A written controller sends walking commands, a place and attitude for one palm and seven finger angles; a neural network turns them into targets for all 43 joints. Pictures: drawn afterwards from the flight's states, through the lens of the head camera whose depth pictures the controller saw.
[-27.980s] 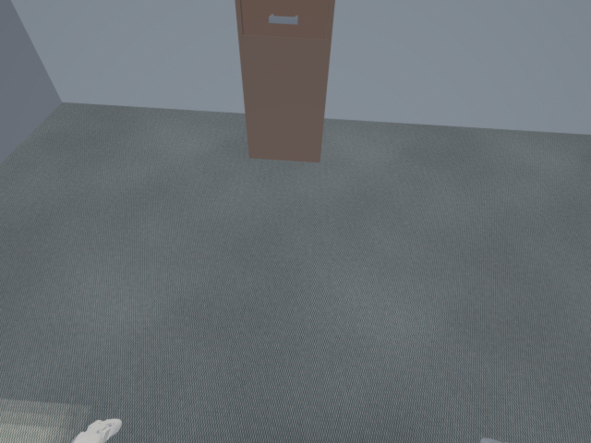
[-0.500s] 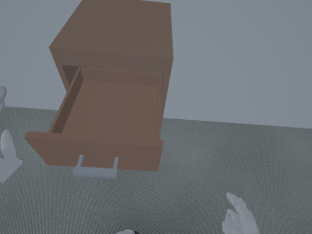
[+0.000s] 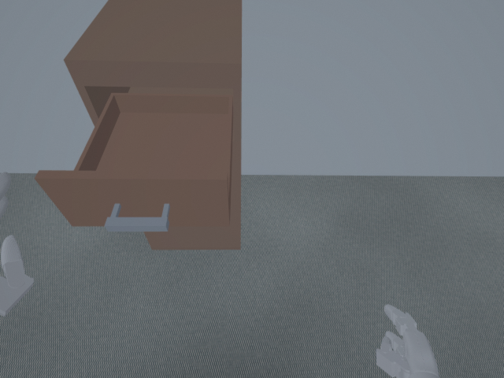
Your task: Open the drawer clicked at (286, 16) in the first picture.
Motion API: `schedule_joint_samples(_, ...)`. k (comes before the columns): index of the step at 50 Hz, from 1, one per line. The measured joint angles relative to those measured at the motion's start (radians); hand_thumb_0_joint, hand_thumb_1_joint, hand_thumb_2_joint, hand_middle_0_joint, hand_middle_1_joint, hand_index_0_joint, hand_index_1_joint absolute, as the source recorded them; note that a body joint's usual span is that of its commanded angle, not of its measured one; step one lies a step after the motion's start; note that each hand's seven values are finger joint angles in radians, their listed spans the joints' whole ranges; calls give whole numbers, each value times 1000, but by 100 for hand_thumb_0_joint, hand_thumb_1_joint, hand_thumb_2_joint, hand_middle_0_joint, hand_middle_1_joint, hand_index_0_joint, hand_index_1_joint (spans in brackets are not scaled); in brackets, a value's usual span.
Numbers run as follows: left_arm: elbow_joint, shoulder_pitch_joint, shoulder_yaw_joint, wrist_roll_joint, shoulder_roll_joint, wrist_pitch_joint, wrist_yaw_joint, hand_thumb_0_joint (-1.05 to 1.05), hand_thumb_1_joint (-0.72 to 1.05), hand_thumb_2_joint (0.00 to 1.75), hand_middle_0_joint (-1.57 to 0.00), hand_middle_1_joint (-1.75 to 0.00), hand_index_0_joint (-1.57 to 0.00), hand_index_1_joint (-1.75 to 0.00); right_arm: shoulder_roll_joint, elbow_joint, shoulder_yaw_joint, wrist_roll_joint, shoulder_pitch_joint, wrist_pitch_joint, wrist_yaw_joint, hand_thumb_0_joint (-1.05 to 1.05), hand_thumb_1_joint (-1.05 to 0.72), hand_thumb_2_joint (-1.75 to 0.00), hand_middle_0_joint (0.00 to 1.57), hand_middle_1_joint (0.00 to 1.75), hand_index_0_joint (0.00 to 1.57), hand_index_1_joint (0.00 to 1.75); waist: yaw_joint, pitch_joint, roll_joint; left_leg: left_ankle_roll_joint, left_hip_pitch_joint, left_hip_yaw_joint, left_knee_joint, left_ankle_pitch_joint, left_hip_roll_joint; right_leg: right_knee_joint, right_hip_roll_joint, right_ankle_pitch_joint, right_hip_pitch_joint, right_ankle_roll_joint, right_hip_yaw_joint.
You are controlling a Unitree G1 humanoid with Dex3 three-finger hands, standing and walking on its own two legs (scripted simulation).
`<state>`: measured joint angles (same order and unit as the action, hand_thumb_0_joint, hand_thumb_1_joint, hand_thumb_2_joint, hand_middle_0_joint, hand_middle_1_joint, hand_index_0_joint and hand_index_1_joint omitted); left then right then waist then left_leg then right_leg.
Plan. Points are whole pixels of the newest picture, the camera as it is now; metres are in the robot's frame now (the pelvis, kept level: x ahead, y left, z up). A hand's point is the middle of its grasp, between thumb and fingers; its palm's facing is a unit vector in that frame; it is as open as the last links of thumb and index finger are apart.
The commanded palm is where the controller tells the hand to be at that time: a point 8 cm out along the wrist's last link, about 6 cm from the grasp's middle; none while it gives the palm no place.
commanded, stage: stop stepping back and stand still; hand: left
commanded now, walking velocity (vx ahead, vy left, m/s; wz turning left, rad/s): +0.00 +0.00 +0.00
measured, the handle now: (139, 216) +0.41 +0.24 -0.03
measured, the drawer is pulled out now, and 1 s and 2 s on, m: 0.29 0.29 0.29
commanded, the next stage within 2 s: let the arm hang, fingers relaxed in 0.92 s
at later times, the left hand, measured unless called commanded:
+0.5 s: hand out of the picture +0.09 +0.19 +0.15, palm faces +0.40 -0.82 -0.41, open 7.4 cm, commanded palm +0.02 +0.23 +0.19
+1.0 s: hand out of the picture +0.07 +0.19 +0.16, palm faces +0.37 -0.81 -0.45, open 7.4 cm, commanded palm none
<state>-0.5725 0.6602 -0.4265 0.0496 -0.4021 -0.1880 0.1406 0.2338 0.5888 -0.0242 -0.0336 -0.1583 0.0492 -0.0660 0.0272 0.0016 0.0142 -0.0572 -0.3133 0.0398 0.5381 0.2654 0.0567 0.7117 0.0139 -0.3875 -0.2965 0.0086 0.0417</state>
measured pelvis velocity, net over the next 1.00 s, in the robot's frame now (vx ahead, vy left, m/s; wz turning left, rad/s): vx -0.12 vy -0.05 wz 0.02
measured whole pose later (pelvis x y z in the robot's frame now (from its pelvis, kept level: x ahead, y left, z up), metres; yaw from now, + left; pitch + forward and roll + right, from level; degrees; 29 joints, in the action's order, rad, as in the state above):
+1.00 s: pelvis -0.12 -0.05 +0.01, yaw +1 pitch -2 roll +1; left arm -0.58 0.64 -0.33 0.02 -0.38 -0.15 0.18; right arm 0.19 0.61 0.02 0.00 -0.24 0.08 -0.05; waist 0.03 0.03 0.02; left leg 0.03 -0.22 -0.05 0.51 0.26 -0.01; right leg 0.46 0.04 -0.13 -0.32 0.03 0.05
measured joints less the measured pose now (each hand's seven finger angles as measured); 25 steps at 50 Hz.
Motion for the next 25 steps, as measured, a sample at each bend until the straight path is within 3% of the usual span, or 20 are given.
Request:
schedule_joint_samples(3, 13, -62, 57, -10, 31, 48, 12, 1, 90, 90, -21, -30, -21, -30, -13, -15, 4, 12, 20, 29, 14, 1, -91, -90, 20, 30, 20, 30, -16, 52, 35, -12, -11, 21, -1, -21, 11, 91, -13, -99, -78, -12, -39)
schedule_joint_samples(6, -70, -37, 97, -12, 28, 74, 9, 2, 90, 90, -21, -30, -21, -30, -33, -36, 24, 17, 12, 58, 26, 1, -91, -90, 20, 30, 20, 30, -4, 77, 40, 1, -24, 9, -5, -56, 0, 52, -22, -68, -91, -22, -29)
schedule_joint_samples(8, -139, 5, 87, -9, -7, 63, 7, 2, 90, 90, -21, -30, -21, -30, -50, -47, 40, 15, -4, 63, 29, 1, -91, -90, 20, 30, 20, 30, -2, 77, 43, 15, -41, 1, 10, -64, -11, -36, -27, -11, -58, -27, -17)
schedule_joint_samples(11, -178, 32, 40, -13, -53, 21, 10, 2, 89, 90, -21, -30, -22, -30, -61, -43, 51, 12, -21, 52, 31, 1, -91, -90, 20, 30, 21, 30, 0, 83, 6, 33, -65, -29, 64, -31, -48, -112, 1, 127, -24, 11, 27)
schedule_joint_samples(13, -163, 26, 15, -12, -62, 2, 14, 2, 89, 90, -21, -30, -22, -30, -62, -29, 49, 11, -38, 33, 32, 1, -91, -90, 20, 30, 21, 30, -5, 66, -8, 48, -94, -49, 133, 84, -51, -130, 9, 138, -21, 44, 43)
schedule_joint_samples(17, -67, -8, 25, -9, 5, -1, 27, 1, 89, 90, -21, -30, -22, -30, -46, 29, 34, 18, -56, -9, 25, 1, -91, -90, 21, 30, 21, 30, -19, 13, 3, 55, -101, -43, 335, 138, -36, -154, -8, 162, -31, 58, 21)
schedule_joint_samples(19, -6, -25, 47, -15, 39, 12, 34, 1, 89, 90, -21, -30, -22, -30, -32, 42, 29, 20, -70, -17, 14, 1, -91, -90, 21, 30, 21, 30, -8, -15, 3, 47, -35, -35, 254, 141, -49, -167, -16, 174, -33, 55, 23)
schedule_joint_samples(22, 50, -47, 93, -23, 77, 33, 40, 1, 89, 90, -21, -30, -21, -30, 4, 38, 16, 23, -88, -3, 0, 1, -91, -90, 21, 30, 21, 30, 12, -27, -29, 29, 86, -55, 13, 116, -85, -166, -6, 181, -47, 52, 57)
schedule_joint_samples(25, 48, -57, 116, -24, 76, 46, 38, 1, 89, 90, -21, -30, -21, -30, 3, 43, 9, 27, -73, 10, -2, 1, -91, -90, 20, 30, 20, 30, 0, 24, -1, 80, 104, -48, -22, 13, -83, -171, -12, 197, -36, 42, 51)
